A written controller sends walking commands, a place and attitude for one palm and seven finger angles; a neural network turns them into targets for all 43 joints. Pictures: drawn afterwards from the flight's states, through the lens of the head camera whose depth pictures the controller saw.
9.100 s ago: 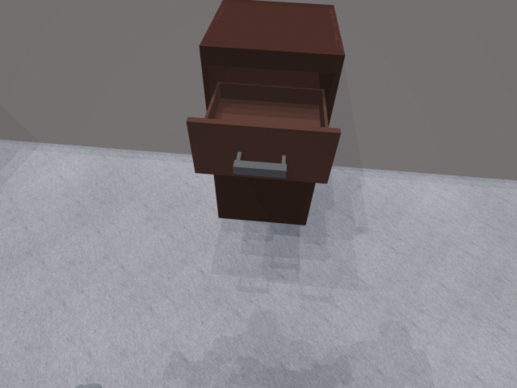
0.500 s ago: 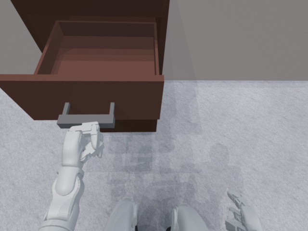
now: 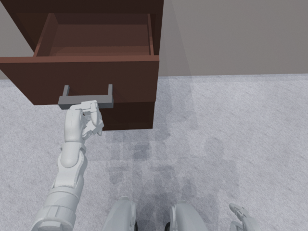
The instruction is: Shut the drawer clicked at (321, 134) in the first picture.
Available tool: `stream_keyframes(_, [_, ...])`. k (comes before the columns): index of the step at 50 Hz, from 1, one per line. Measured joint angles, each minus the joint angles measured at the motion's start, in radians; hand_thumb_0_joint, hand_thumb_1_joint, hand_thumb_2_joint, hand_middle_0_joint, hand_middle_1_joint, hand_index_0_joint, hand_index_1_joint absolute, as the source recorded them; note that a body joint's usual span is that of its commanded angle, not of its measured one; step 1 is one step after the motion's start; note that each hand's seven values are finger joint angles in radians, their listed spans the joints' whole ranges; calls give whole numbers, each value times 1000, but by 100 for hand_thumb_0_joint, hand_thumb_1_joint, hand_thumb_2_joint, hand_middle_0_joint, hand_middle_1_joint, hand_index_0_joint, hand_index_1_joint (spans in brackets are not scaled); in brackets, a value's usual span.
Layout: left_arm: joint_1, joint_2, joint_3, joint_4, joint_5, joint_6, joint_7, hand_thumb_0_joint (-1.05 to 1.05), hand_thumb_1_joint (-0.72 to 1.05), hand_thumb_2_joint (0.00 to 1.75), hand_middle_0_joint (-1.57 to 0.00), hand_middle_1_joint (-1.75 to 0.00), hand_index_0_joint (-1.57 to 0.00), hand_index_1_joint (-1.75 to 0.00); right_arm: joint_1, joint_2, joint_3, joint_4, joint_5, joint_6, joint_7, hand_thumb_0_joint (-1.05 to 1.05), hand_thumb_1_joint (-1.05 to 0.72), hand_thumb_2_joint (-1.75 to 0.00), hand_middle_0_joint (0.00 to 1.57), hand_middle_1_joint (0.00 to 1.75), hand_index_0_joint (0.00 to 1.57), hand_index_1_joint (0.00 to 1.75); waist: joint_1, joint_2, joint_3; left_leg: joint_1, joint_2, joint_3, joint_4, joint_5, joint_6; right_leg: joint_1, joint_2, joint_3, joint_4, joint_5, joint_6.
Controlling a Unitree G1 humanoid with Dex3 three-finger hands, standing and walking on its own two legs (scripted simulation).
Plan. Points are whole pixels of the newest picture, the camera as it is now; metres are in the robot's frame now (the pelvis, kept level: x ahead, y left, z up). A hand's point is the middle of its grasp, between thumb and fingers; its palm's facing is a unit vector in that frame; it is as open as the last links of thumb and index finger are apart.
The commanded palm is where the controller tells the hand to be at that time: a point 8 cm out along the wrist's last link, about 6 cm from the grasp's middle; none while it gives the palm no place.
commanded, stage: push the drawer shut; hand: left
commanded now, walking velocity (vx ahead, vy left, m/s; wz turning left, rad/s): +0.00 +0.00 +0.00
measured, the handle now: (87, 95) +0.46 +0.19 +0.03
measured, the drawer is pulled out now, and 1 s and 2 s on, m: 0.19 0.06 0.00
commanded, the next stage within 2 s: none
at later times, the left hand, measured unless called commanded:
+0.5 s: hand (102, 101) +0.44 +0.15 +0.03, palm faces +0.09 -1.00 -0.04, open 3.3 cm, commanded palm +0.42 +0.20 +0.03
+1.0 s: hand (103, 82) +0.51 +0.16 +0.03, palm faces +0.08 -1.00 -0.04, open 3.3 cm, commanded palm +0.49 +0.20 +0.03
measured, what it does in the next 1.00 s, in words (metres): stands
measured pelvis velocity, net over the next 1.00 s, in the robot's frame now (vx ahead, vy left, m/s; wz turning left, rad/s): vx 0.00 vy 0.00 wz -0.03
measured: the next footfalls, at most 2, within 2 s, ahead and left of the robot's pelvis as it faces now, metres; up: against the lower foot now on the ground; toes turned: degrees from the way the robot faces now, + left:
none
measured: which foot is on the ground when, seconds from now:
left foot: down 0.00-1.00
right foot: down 0.00-1.00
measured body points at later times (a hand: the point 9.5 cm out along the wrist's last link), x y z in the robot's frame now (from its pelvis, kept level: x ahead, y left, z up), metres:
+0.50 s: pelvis +0.00 +0.00 +0.00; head +0.12 +0.01 +0.43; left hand +0.43 +0.20 +0.03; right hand +0.08 -0.26 -0.12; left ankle +0.04 +0.10 -0.63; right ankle +0.02 -0.11 -0.63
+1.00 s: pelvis +0.00 +0.00 -0.01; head +0.15 +0.01 +0.41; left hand +0.50 +0.21 +0.03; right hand +0.02 -0.27 -0.13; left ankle +0.04 +0.10 -0.63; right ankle +0.02 -0.11 -0.63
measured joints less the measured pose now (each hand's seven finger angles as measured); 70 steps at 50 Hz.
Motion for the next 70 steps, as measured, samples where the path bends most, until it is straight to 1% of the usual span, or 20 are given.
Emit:
stream_keyframes(7, [-80, 4, 24, 87, 11, -17, 9, 2, 85, 93, -140, -160, -140, -160, 8, 0, -1, 13, -3, 9, 2, 1, -91, -90, 20, 30, 20, 30, -8, 0, 1, -9, 0, 4, -1, 2, 2, -11, 0, 4, 1, 2, 2])
stream_keyframes(22, [-242, 49, 105, 271, 24, -43, -13, 3, 84, 92, -140, -160, -140, -160, 39, -2, -2, 30, -9, 26, 6, 1, -91, -90, 20, 30, 20, 30, -38, 2, 3, -32, 7, 5, -1, 6, -1, -36, 7, 6, 0, 9, -1])
stream_keyframes(32, [-343, 87, 158, 388, 38, -68, -28, 5, 84, 92, -140, -160, -140, -160, 59, -4, -2, 42, -18, 41, 8, 1, -91, -90, 20, 30, 20, 30, -59, 3, 6, -53, 12, 4, 7, 6, -3, -59, 12, 5, 7, 11, -4])
stream_keyframes(39, [-433, 127, 196, 485, 51, -79, -44, 4, 84, 92, -140, -160, -140, -160, 69, -7, 4, 46, -24, 50, 10, 1, -91, -90, 20, 30, 20, 30, -77, 5, 9, -82, 15, 0, 21, 5, -4, -85, 15, 1, 17, 11, -6])
stream_keyframes(46, [-520, 188, 242, 558, 66, -61, -70, 3, 82, 91, -140, -160, -140, -160, 80, -10, 14, 39, -29, 58, 10, 1, -91, -90, 20, 30, 20, 30, -104, 9, 13, -119, 23, -5, 41, 1, -4, -119, 23, -4, 28, 13, -7])
stream_keyframes(50, [-553, 213, 257, 575, 69, -47, -78, 4, 81, 90, -140, -160, -140, -160, 93, -13, 16, 34, -32, 66, 14, 1, -91, -90, 20, 30, 20, 30, -114, 13, 14, -134, 26, -6, 46, -1, -3, -132, 26, -4, 28, 14, -6])
stream_keyframes(53, [-571, 220, 261, 586, 69, -44, -75, 5, 82, 90, -140, -160, -140, -160, 104, -13, 16, 35, -34, 74, 19, 1, -91, -90, 20, 30, 20, 30, -118, 14, 16, -139, 27, -5, 46, -2, -1, -137, 27, -3, 26, 16, -4])
stream_keyframes(59, [-609, 236, 276, 611, 87, -38, -67, 5, 83, 91, -140, -160, -140, -160, 120, -12, 22, 37, -39, 85, 26, 1, -91, -90, 20, 30, 20, 30, -130, 17, 18, -152, 29, -7, 49, -4, 2, -147, 29, -4, 23, 17, -1])
stream_keyframes(65, [-666, 266, 287, 650, 108, -30, -56, 5, 83, 92, -140, -160, -140, -160, 126, -11, 29, 38, -46, 89, 29, 1, -91, -90, 20, 30, 20, 30, -148, 19, 21, -175, 29, -13, 61, -7, 3, -165, 30, -10, 28, 16, 0])
stream_keyframes(70, [-703, 298, 302, 663, 124, -11, -57, 6, 83, 91, -140, -160, -140, -160, 130, -10, 34, 31, -52, 93, 32, 1, -91, -90, 20, 30, 20, 30, -164, 21, 23, -196, 33, -16, 70, -9, 5, -183, 33, -12, 30, 17, 1])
